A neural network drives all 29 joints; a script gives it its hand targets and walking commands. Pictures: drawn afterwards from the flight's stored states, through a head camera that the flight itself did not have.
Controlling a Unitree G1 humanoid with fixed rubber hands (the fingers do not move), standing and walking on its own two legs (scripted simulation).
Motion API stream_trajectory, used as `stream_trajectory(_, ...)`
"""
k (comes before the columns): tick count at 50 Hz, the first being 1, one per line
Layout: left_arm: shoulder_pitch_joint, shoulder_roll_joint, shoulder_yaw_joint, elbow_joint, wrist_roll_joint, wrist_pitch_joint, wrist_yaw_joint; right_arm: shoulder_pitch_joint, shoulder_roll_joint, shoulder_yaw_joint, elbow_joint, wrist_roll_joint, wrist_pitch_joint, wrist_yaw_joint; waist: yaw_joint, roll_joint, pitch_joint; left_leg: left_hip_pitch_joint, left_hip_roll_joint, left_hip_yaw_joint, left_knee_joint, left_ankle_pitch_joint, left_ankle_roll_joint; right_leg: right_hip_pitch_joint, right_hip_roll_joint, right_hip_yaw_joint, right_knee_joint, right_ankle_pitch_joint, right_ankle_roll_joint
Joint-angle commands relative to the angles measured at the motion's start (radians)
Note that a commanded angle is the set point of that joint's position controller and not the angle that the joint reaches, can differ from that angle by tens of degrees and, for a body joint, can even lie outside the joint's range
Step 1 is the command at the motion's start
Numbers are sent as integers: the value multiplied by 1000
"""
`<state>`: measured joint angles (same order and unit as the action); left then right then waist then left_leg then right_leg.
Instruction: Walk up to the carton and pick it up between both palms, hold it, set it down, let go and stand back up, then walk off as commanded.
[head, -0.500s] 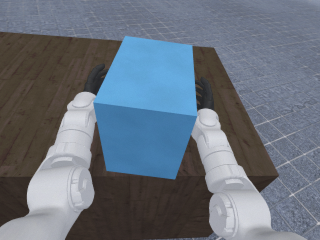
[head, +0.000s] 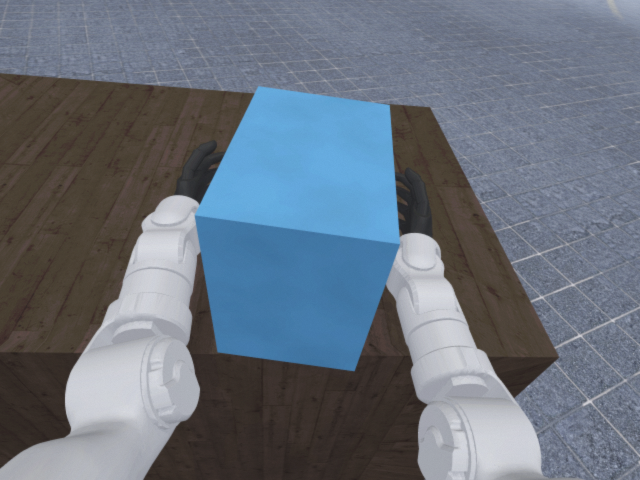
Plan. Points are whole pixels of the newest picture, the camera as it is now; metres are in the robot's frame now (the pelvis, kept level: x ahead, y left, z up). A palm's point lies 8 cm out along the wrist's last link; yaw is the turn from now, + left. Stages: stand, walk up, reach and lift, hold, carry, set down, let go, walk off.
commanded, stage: reach and lift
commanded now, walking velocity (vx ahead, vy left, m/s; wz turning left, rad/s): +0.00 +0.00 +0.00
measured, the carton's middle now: (305, 225) +0.43 -0.03 +0.10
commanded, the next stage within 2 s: none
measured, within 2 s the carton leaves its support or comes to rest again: leaves its support in 0.32 s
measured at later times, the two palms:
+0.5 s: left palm (190, 191) +0.43 +0.12 +0.17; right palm (418, 230) +0.37 -0.16 +0.15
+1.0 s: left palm (177, 191) +0.42 +0.13 +0.17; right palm (407, 226) +0.38 -0.15 +0.15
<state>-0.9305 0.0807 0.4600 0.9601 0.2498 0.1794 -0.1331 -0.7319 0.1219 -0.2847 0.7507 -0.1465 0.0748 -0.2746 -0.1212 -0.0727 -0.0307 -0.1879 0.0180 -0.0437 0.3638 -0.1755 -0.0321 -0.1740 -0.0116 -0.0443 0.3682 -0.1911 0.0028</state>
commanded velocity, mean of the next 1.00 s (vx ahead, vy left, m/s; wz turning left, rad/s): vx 0.00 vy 0.00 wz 0.00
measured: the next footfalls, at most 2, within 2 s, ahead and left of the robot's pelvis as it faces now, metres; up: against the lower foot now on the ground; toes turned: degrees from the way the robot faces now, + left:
none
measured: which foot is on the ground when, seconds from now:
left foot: down 0.00-1.00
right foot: down 0.00-1.00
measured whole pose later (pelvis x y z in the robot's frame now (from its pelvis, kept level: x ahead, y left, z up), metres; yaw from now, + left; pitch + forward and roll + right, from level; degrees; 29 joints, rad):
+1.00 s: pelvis -0.01 +0.00 +0.00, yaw +0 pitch +0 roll +0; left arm -0.93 0.08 0.33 0.96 0.27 0.09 -0.01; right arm -0.82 0.09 -0.40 1.02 -0.13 -0.21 -0.22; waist -0.08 -0.07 -0.05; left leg -0.18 0.02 -0.04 0.33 -0.14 -0.03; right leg -0.17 -0.01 -0.04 0.33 -0.16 0.00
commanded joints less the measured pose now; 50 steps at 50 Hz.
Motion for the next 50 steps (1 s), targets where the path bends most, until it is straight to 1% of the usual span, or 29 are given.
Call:
stream_trajectory(1,-470,-548,-228,-91,111,11,-153,-636,579,262,-184,-41,-89,162,25,87,-387,44,-89,142,-83,95,30,523,8,0,-42,568,83)
stream_trajectory(2,-491,-557,-234,-104,95,1,-149,-651,579,232,-177,-51,-92,161,-12,64,-416,46,-86,131,-77,79,34,504,10,0,-34,579,92)
stream_trajectory(4,-499,-549,-204,-72,109,4,-154,-671,589,240,-165,-54,-86,169,18,67,-382,57,-89,149,-95,68,38,492,13,-8,-47,519,85)
stream_trajectory(7,-535,-588,-273,-120,83,-18,-139,-734,596,283,-237,-35,-138,159,5,94,-518,79,-87,133,-55,169,21,515,16,-17,-24,643,87)
stream_trajectory(9,-559,-594,-292,-122,83,-40,-134,-714,600,266,-181,-46,-149,158,-9,100,-483,97,-90,134,-50,168,14,495,20,-24,-30,620,85)
stream_trajectory(11,-590,-617,-295,-143,82,-63,-120,-745,607,291,-179,-44,-177,159,12,100,-535,125,-85,128,-31,250,1,501,24,-24,-27,654,86)
stream_trajectory(13,-603,-600,-281,-132,93,-79,-114,-750,606,298,-159,-35,-191,159,6,112,-532,117,-91,128,-33,244,0,514,18,-21,-27,666,88)
stream_trajectory(14,-570,-601,-271,-138,87,-92,-110,-761,627,313,-185,-48,-207,156,29,62,-557,117,-88,124,-28,242,14,526,19,-10,-22,688,90)
stream_trajectory(15,-596,-590,-264,-136,94,-100,-112,-765,600,314,-186,-42,-215,162,32,68,-527,124,-88,126,-37,233,17,526,19,-17,-28,671,88)
stream_trajectory(19,-661,-621,-312,-175,89,-158,-88,-774,579,283,-117,-72,-293,166,-2,114,-602,197,-72,114,-13,324,-17,466,23,-37,-38,656,81)
stream_trajectory(20,-670,-614,-304,-186,90,-180,-84,-770,595,291,-112,-87,-315,166,14,105,-615,177,-77,119,-6,326,-13,501,12,-27,-29,684,82)
stream_trajectory(23,-668,-588,-281,-108,112,-194,-74,-775,540,231,3,-110,-349,170,1,112,-520,170,-76,133,-34,263,-12,456,16,-49,-52,589,75)
stream_trajectory(24,-656,-582,-259,-67,135,-194,-72,-777,536,223,20,-119,-355,174,16,132,-481,161,-74,137,-38,252,-9,438,20,-48,-64,557,71)
stream_trajectory(25,-688,-586,-268,-96,126,-210,-68,-809,538,242,23,-114,-373,171,31,102,-497,167,-74,138,-38,255,-6,446,18,-54,-63,549,76)
stream_trajectory(26,-703,-571,-258,-82,134,-213,-64,-819,513,211,37,-137,-384,170,24,96,-483,166,-75,143,-54,223,-2,441,16,-51,-78,534,74)
stream_trajectory(28,-720,-533,-221,-20,155,-224,-58,-853,488,190,130,-132,-395,176,52,96,-414,164,-68,147,-71,158,8,398,16,-56,-95,406,67)
stream_trajectory(29,-727,-547,-240,-34,144,-227,-54,-886,489,183,89,-145,-413,177,49,98,-470,172,-65,143,-68,166,7,393,22,-58,-93,398,66)
stream_trajectory(32,-747,-534,-267,7,133,-226,-36,-885,450,159,194,-149,-412,178,40,102,-431,167,-67,151,-87,117,6,369,23,-64,-111,331,60)
stream_trajectory(34,-749,-564,-283,3,122,-229,-25,-942,455,153,151,-151,-429,179,42,107,-467,190,-59,144,-81,124,1,324,42,-74,-120,275,44)
stream_trajectory(37,-773,-567,-326,-8,98,-232,-3,-904,458,138,224,-145,-423,174,34,117,-498,187,-63,158,-80,106,0,311,39,-73,-127,256,41)
stream_trajectory(38,-738,-595,-345,-28,89,-228,-3,-938,451,143,156,-148,-433,176,26,103,-532,201,-60,148,-71,134,-2,301,51,-79,-125,282,38)
stream_trajectory(41,-739,-612,-395,-72,62,-200,22,-929,458,180,175,-108,-400,177,36,109,-548,207,-57,141,-68,177,-5,302,51,-71,-129,304,31)
stream_trajectory(43,-741,-628,-420,-99,34,-186,30,-919,445,184,204,-89,-377,175,19,108,-512,233,-52,135,-69,183,-11,280,63,-80,-131,268,33)
stream_trajectory(44,-736,-660,-454,-167,21,-185,33,-953,461,233,140,-55,-384,181,34,136,-610,291,-48,126,-49,278,-23,278,63,-74,-130,300,30)
stream_trajectory(45,-725,-645,-448,-165,14,-165,36,-927,450,231,149,-44,-364,179,22,113,-570,270,-57,128,-49,265,-13,299,59,-64,-129,329,38)
stream_trajectory(46,-663,-656,-449,-158,8,-147,40,-926,437,270,137,-5,-355,178,40,129,-568,305,-57,120,-44,315,-16,314,58,-55,-129,360,37)
stream_trajectory(47,-683,-647,-435,-169,19,-132,28,-969,462,291,80,10,-347,169,42,89,-596,272,-69,127,-45,293,-1,370,46,-44,-124,421,47)
stream_trajectory(49,-586,-643,-425,-190,11,-80,34,-896,436,348,103,62,-283,172,49,62,-530,259,-66,105,-52,333,3,410,47,-24,-113,498,61)
stream_trajectory(50,-650,-663,-473,-292,-27,-84,36,-940,470,399,4,106,-290,170,51,74,-661,272,-72,105,-27,372,-2,441,45,-20,-86,558,69)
